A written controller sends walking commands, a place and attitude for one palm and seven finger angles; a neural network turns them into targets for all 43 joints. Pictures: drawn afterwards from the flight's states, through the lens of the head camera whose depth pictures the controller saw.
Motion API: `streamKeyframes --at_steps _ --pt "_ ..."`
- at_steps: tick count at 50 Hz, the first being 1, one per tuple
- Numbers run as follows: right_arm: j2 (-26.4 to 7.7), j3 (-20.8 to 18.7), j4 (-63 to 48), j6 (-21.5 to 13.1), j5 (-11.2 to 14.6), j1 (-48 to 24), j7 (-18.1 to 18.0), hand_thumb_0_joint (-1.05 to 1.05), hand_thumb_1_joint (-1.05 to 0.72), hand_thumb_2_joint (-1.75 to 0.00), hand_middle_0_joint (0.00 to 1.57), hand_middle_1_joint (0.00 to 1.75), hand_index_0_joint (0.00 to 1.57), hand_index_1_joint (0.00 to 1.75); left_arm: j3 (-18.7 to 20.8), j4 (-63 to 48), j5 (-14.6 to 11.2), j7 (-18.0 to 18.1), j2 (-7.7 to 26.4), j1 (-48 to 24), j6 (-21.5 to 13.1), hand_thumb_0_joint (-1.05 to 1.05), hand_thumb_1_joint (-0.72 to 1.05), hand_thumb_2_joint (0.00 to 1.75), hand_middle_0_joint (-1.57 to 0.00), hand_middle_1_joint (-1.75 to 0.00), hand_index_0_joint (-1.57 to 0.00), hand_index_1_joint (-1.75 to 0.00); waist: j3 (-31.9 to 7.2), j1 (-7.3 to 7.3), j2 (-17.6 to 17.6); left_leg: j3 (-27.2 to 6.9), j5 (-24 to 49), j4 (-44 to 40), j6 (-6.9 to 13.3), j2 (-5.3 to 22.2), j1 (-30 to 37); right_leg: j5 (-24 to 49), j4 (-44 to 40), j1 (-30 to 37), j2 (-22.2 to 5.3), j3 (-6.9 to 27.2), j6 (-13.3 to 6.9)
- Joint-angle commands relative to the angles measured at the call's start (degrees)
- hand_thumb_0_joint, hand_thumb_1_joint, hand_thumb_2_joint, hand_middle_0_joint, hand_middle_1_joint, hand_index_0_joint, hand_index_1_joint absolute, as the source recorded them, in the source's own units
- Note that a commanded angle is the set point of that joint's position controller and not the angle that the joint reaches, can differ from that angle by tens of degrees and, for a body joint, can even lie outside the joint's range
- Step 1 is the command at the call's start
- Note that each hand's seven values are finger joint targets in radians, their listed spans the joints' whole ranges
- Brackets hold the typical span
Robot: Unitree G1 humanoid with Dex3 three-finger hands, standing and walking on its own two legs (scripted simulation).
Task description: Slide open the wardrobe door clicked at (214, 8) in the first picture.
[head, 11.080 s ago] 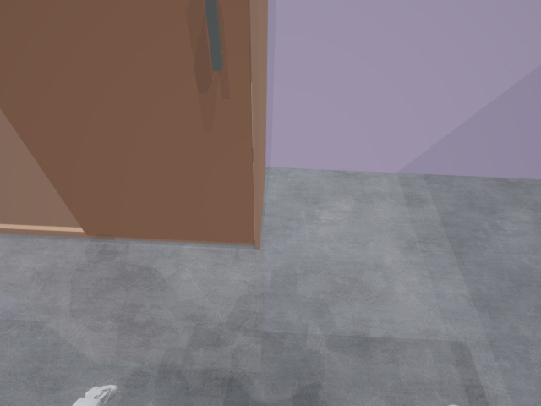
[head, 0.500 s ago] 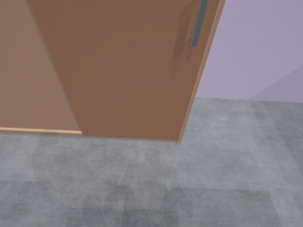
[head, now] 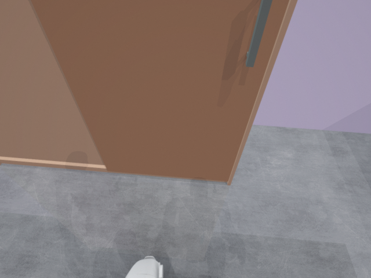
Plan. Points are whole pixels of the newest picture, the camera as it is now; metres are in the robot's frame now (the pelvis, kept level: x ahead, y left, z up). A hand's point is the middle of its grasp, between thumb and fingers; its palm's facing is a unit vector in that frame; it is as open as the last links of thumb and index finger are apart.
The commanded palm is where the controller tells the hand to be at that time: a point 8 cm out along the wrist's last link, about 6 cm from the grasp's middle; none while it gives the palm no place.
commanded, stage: take the last steps up to it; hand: right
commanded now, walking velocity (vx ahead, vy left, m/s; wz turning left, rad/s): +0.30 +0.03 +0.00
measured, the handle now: (257, 29) +0.73 -0.13 +0.19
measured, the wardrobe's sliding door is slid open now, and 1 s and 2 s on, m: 0.00 0.00 0.00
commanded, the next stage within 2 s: come to a stop and stand still in 0.54 s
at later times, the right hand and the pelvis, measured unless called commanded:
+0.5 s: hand out of the picture +0.14 -0.12 -0.17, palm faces +0.12 +0.98 -0.16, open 7.3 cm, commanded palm none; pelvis +0.17 +0.04 +0.00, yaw -2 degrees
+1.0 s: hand (255, 225) +0.31 -0.17 -0.17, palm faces +0.06 +0.97 -0.22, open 7.4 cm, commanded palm none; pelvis +0.25 +0.02 +0.00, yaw -1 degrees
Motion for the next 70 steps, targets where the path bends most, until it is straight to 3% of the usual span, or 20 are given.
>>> streamKeyframes --at_steps 1,3,4,5,8,13,24,28,29,30,31,36,46,52,53,54,55,56,62,70 --pt "-2.44 -0.83 -4.63 -2.96 0.16 -2.06 -0.12 0.0 -0.9 -0.9 0.2 0.3 0.2 0.3 2.18 -1.63 0.41 0.33 11.08 0.32 -0.8 0.0 0.9 0.9 -0.2 -0.3 -0.2 -0.3 4.39 -2.07 -6.18 1.14 -0.93 -10.26 2.59 -1.67 9.86 26.81 1.61 -10.27 -15.78 6.63 -8.32" --pt "-5.9 -1.84 0.61 -4.3 -0.46 13.8 -0.54 0.0 -0.9 -0.9 0.2 0.3 0.2 0.3 2.22 -1.63 -0.18 -0.15 10.7 -0.21 -0.89 0.0 0.9 0.9 -0.2 -0.3 -0.2 -0.3 -4.76 -8.92 0.35 0.36 3.2 -17.43 3.77 -2.37 30.94 27.05 21.19 -15.76 -9.54 1.49 -4.66" --pt "-12.15 -3.36 2.69 -5.17 -1.03 21.19 -1.45 0.0 -0.9 -0.9 0.2 0.3 0.2 0.3 1.68 -2.37 -0.97 -0.88 6.81 2.32 -1.06 0.0 0.9 0.9 -0.2 -0.3 -0.2 -0.3 -12.05 -10.8 15.63 -18.76 1.03 -22.77 7.97 12.37 43.48 4.62 39.45 -28.33 -2.39 -2.23 -2.03" --pt "-15.14 -3.6 3.09 -5.02 0.23 22.67 -1.88 0.0 -0.9 -0.9 0.2 0.3 0.2 0.3 1.43 -4.47 -1.2 -0.86 6.37 1.28 -0.69 0.0 0.9 0.9 -0.2 -0.3 -0.2 -0.3 -13.33 -9.41 18.69 -34.35 0.84 -30.53 11.62 20.78 42.2 -14.1 52.33 -34.88 0.86 2.14 -2.02" --pt "-9.08 -2.26 -1.3 -4.5 0.29 6.75 -2.53 0.0 -0.9 -0.9 0.2 0.3 0.2 0.3 2.13 -4.55 -0.55 -1.51 5.89 -4.98 0.23 0.0 0.9 0.9 -0.2 -0.3 -0.2 -0.3 -0.53 -5.15 5.49 -26.78 -20.54 -36.64 11.19 17.14 21.44 -1.64 58.6 -37.51 -6.04 5.19 -2.45" --pt "-2.8 -0.34 -0.77 -5.82 -0.35 4.46 -2.83 0.0 -0.9 -0.9 0.2 0.3 0.2 0.3 1.88 -2.83 0.52 -2.09 2.87 -1.02 2.23 0.0 0.9 0.9 -0.2 -0.3 -0.2 -0.3 -0.46 -0.43 4.58 -7.95 -1.97 -36.96 8.65 9.76 14.39 6.53 48.81 -32.4 -6.69 2.75 0.08" --pt "-4.87 -0.12 3.19 -6.46 -0.5 11.94 -3.1 0.0 -0.9 -0.9 0.2 0.3 0.2 0.3 0.87 -8.88 -0.27 -3.07 3.29 -17.11 0.32 0.0 0.9 0.9 -0.2 -0.3 -0.2 -0.3 0.66 -4.47 5.24 -5.9 22.42 -31.59 11.24 11.46 27.83 7.31 21.17 -32.73 -4.96 -1.09 0.75" --pt "-4.7 -0.19 3.9 -5.51 -0.06 10.93 -3.33 0.0 -0.9 -0.9 0.2 0.3 0.2 0.3 1.1 -6.03 -0.12 -2.32 5.47 -9.38 -0.65 0.0 0.9 0.9 -0.2 -0.3 -0.2 -0.3 -3.23 -0.43 2.56 -1.21 26.08 -18.78 7.86 7.4 24.8 13.95 9.18 -15.16 -1.56 -3.47 -0.52" --pt "-3.34 0.18 3.62 -5.32 0.19 11.68 -3.21 0.0 -0.9 -0.9 0.2 0.3 0.2 0.3 1.77 -4.43 0.16 -1.85 8.84 -3.44 -1.18 0.0 0.9 0.9 -0.2 -0.3 -0.2 -0.3 -7.44 1.51 -2.65 1.14 18.6 -8.39 5.51 3.75 18.2 23.24 8.0 -3.62 -6.15 1.48 -2.31" --pt "-0.16 0.76 2.97 -5.12 0.62 14.14 -3.04 0.0 -0.9 -0.9 0.2 0.3 0.2 0.3 2.92 -3.4 0.46 -1.22 14.08 1.04 -1.24 0.0 0.9 0.9 -0.2 -0.3 -0.2 -0.3 -11.79 2.14 -14.84 5.19 -7.03 4.84 2.82 -3.08 5.67 35.99 7.72 7.45 -18.76 16.08 -8.19" --pt "-0.42 1.24 1.63 -4.86 0.18 11.5 -3.26 0.0 -0.9 -0.9 0.2 0.3 0.2 0.3 2.9 -2.73 -0.26 -0.82 15.16 2.55 -0.21 0.0 0.9 0.9 -0.2 -0.3 -0.2 -0.3 -10.65 2.45 -15.38 1.63 -24.03 14.93 2.84 -4.07 2.19 37.15 3.83 5.2 -23.57 19.17 -12.04" --pt "2.13 1.46 4.03 -2.42 0.26 10.95 -3.49 0.0 -0.9 -0.9 0.2 0.3 0.2 0.3 -0.17 -5.56 -0.5 0.44 6.94 -12.51 -0.34 0.0 0.9 0.9 -0.2 -0.3 -0.2 -0.3 -0.26 -3.17 -2.3 -4.24 -11.75 7.99 0.57 1.24 10.98 42.18 -0.5 -17.79 -17.61 7.92 -9.68" --pt "-1.88 -0.82 -2.07 1.39 -0.62 5.05 -3.68 0.0 -0.9 -0.9 0.2 0.3 0.2 0.3 3.15 -6.65 0.06 1.27 10.96 -12.73 2.69 0.0 0.9 0.9 -0.2 -0.3 -0.2 -0.3 -2.11 -1.4 -9.15 -3.82 -12.79 7.11 0.34 -2.26 6.42 45.83 4.35 -13.05 -19.28 6.64 -11.4" --pt "-2.04 -0.68 -2.78 -0.01 -0.24 7.48 -3.63 0.0 -0.9 -0.9 0.2 0.3 0.2 0.3 3.87 -7.62 -0.01 0.19 11.62 -14.66 3.62 0.0 0.9 0.9 -0.2 -0.3 -0.2 -0.3 -5.37 -3.62 -10.16 -1.4 -0.04 -16.06 1.06 -2.68 18.69 31.3 9.88 -15.46 -15.04 4.71 -6.94" --pt "-3.71 -0.75 -2.55 -0.75 -0.55 8.36 -3.78 0.0 -0.9 -0.9 0.2 0.3 0.2 0.3 3.72 -7.47 -0.42 -0.21 9.85 -13.44 3.66 0.0 0.9 0.9 -0.2 -0.3 -0.2 -0.3 -6.76 -3.87 -4.42 -3.18 7.91 -23.85 1.01 -0.97 22.48 21.77 13.99 -16.94 -11.19 2.71 -4.01" --pt "-8.28 -1.14 -3.1 -1.63 -1.21 6.99 -4.17 0.0 -0.9 -0.9 0.2 0.3 0.2 0.3 3.11 -8.11 -0.95 -0.59 5.85 -11.39 3.78 0.0 0.9 0.9 -0.2 -0.3 -0.2 -0.3 -7.19 -2.94 9.44 -15.11 19.95 -27.08 3.88 9.57 25.38 2.5 21.42 -23.88 -4.61 -1.49 -0.21" --pt "-10.8 -1.26 -3.94 -1.82 -0.85 6.14 -4.04 0.0 -0.9 -0.9 0.2 0.3 0.2 0.3 2.69 -9.72 -1.07 -0.64 5.06 -13.66 4.44 0.0 0.9 0.9 -0.2 -0.3 -0.2 -0.3 -4.95 -3.85 14.62 -21.38 29.2 -27.99 10.25 17.26 20.29 -13.78 27.91 -25.98 -0.8 0.07 0.87" --pt "-10.57 -0.96 -4.62 -1.79 -0.75 4.98 -3.95 0.0 -0.9 -0.9 0.2 0.3 0.2 0.3 2.93 -9.52 -0.92 -0.69 5.93 -13.01 5.05 0.0 0.9 0.9 -0.2 -0.3 -0.2 -0.3 -4.76 -3.46 9.29 -18.08 29.34 -27.98 13.27 18.15 17.34 -13.97 32.64 -24.27 -1.3 3.18 0.75" --pt "-8.98 -1.62 -5.17 -1.85 -0.27 1.76 -4.6 0.0 -0.9 -0.9 0.2 0.3 0.2 0.3 3.22 -7.04 -0.07 -1.61 8.0 -10.96 6.16 0.0 0.9 0.9 -0.2 -0.3 -0.2 -0.3 -2.91 -3.25 7.73 -15.06 15.09 -28.66 10.49 12.7 21.07 -1.84 46.32 -32.53 -0.97 6.18 2.19" --pt "-9.17 -2.01 -3.82 -1.73 -1.0 6.08 -4.5 0.0 -0.9 -0.9 0.2 0.3 0.2 0.3 2.5 -8.44 -0.14 -2.09 7.69 -12.74 5.65 0.0 0.9 0.9 -0.2 -0.3 -0.2 -0.3 -3.38 -5.6 10.02 -18.01 -2.44 -32.77 10.4 12.65 22.76 -3.42 33.94 -29.7 -1.28 4.15 2.99"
